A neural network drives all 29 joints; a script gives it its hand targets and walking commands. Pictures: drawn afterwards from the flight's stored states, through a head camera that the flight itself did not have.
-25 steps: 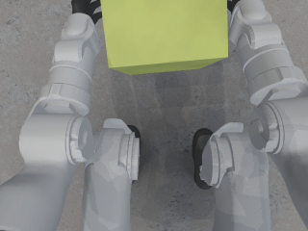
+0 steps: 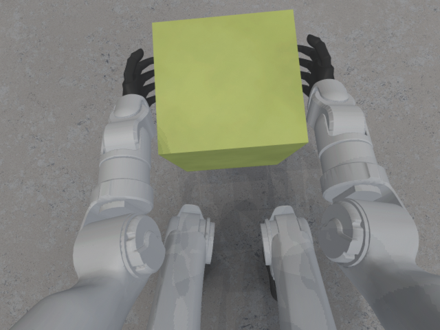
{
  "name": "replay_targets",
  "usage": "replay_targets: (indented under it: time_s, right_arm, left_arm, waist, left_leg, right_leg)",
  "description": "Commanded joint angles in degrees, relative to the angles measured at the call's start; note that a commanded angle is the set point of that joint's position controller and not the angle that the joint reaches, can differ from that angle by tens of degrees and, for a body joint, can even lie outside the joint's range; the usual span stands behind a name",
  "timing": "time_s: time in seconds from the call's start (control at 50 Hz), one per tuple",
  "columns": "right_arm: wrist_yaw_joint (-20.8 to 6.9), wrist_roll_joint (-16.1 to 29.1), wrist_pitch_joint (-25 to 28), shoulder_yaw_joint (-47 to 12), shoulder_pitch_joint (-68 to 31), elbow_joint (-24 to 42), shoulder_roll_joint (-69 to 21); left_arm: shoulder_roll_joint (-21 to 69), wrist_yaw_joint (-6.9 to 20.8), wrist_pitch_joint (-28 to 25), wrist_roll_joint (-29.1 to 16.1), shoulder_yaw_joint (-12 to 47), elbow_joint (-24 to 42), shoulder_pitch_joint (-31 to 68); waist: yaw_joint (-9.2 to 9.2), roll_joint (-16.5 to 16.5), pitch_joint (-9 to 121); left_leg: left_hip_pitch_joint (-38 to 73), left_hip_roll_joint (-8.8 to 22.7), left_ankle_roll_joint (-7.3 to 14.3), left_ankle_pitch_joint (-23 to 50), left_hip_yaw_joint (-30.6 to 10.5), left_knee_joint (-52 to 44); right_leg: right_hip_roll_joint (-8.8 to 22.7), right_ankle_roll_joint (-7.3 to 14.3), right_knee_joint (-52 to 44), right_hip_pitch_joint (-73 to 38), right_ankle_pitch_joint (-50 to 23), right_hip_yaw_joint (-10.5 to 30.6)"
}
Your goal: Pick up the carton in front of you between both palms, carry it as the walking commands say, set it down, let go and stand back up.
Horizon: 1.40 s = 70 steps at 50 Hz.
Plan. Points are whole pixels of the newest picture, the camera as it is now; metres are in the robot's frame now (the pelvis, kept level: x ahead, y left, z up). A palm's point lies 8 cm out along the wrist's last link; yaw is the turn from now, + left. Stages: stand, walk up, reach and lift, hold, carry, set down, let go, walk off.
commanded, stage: reach and lift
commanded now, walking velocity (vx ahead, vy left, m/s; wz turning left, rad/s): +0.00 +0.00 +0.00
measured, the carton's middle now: (228, 108) +0.50 +0.02 -0.13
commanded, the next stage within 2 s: none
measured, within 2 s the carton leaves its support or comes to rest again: neither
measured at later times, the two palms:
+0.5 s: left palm (97, 73) +0.46 +0.16 +0.08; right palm (374, 58) +0.48 -0.14 +0.08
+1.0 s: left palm out of the picture +0.42 +0.16 +0.24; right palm out of the picture +0.43 -0.14 +0.24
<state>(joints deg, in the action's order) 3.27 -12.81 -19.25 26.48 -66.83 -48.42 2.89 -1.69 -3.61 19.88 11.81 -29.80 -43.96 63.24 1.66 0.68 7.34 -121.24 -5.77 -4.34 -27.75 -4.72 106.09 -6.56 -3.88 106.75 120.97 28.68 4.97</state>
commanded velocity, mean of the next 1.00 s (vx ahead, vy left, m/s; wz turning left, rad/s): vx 0.00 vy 0.00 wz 0.00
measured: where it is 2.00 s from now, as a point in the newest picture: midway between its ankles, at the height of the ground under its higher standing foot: (233, 276)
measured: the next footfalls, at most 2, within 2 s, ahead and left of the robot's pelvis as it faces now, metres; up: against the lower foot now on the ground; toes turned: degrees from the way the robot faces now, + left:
none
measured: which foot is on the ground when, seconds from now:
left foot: down 0.00-1.00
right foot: down 0.00-1.00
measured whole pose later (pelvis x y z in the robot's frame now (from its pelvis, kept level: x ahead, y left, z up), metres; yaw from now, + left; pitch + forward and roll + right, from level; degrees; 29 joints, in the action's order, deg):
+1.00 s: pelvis +0.09 +0.00 +0.26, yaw +0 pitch +18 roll +0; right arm 2.8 -10.9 -18.8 18.4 -23.1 -33.0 -7.3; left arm 6.9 -2.4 19.5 11.2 -18.9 -32.4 22.9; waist 0.5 0.2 10.9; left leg -47.9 -4.1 -1.8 -21.2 -8.0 51.0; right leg -4.4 -1.4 51.0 47.2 21.9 7.5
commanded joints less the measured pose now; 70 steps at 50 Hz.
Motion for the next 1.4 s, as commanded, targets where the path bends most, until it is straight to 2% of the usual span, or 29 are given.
replay_targets:
  time_s: [0.0,0.18,0.32,0.68,0.9,1.06,1.2,1.26,1.38]
  right_arm:
    - [-14.0,6.2,0.2,-22.0,-33.9,-1.5,-60.0]
    - [-15.1,9.8,-0.9,-29.9,-27.9,5.4,-65.0]
    - [-14.7,12.1,-1.0,-35.4,-20.8,8.9,-67.6]
    - [-13.6,9.6,1.6,-36.8,-0.2,8.9,-69.8]
    - [-13.8,9.0,1.4,-40.1,12.3,12.8,-69.3]
    - [-14.9,9.6,-1.8,-43.3,20.4,16.8,-68.8]
    - [-15.8,11.2,-7.8,-46.2,25.5,23.5,-67.9]
    - [-16.0,10.8,-10.8,-46.0,26.9,25.8,-67.3]
    - [-17.1,8.9,-14.3,-41.2,25.2,24.2,-66.0]
  left_arm:
    - [58.0,15.0,-0.2,-6.8,26.2,-0.1,39.7]
    - [63.8,15.5,1.1,-9.9,34.0,5.0,32.5]
    - [65.7,15.2,1.1,-11.7,38.9,7.6,24.9]
    - [67.3,15.0,-1.7,-8.6,40.1,6.5,4.2]
    - [67.9,14.9,-1.5,-8.1,43.6,9.2,-8.5]
    - [67.7,15.3,1.6,-9.0,46.7,13.1,-16.6]
    - [67.5,16.0,7.7,-10.4,50.1,19.4,-21.9]
    - [66.5,16.3,10.5,-10.3,50.0,21.6,-23.0]
    - [65.0,17.3,13.9,-8.3,45.0,20.0,-21.2]
  waist:
    - [0.43,0.1,55.5]
    - [0.35,-0.4,63.3]
    - [0.31,0.2,60.1]
    - [-0.35,-0.3,42.8]
    - [-1.12,-0.8,33.5]
    - [-1.07,-0.8,25.5]
    - [-1.56,-0.9,17.0]
    - [-1.68,-0.7,12.5]
    - [-1.45,-0.9,3.2]
  left_leg:
    - [32.7,-3.9,2.5,2.7,10.9,-13.2]
    - [45.2,-4.1,1.7,10.5,10.0,-19.3]
    - [51.6,-4.2,1.7,12.2,8.8,-24.9]
    - [70.2,-3.2,2.8,14.7,4.1,-44.5]
    - [87.4,-1.8,3.2,22.1,1.4,-58.6]
    - [100.6,-0.7,3.3,28.8,0.0,-69.2]
    - [110.7,0.1,3.2,31.6,-0.3,-78.0]
    - [113.0,0.3,3.1,30.1,-0.1,-80.9]
    - [112.4,0.6,3.6,19.7,0.7,-84.1]
  right_leg:
    - [-3.8,3.4,-13.9,-30.2,-1.7,-10.0]
    - [-4.2,2.5,-19.8,-40.3,-8.5,-9.7]
    - [-4.3,2.0,-25.5,-48.4,-10.8,-8.5]
    - [-2.6,2.8,-45.8,-69.9,-14.6,-3.6]
    - [-1.2,3.2,-59.6,-86.6,-22.4,-1.4]
    - [0.0,3.3,-70.1,-99.2,-28.8,-0.1]
    - [0.9,3.1,-78.9,-108.9,-31.6,0.0]
    - [1.0,3.1,-81.9,-111.4,-30.4,-0.1]
    - [1.4,3.6,-85.1,-111.1,-20.1,-0.9]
